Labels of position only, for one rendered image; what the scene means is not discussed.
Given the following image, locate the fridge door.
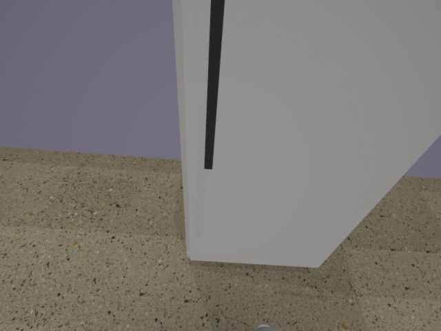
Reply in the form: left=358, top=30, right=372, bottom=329
left=181, top=0, right=441, bottom=268

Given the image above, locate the handle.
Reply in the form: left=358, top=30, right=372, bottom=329
left=204, top=0, right=225, bottom=170

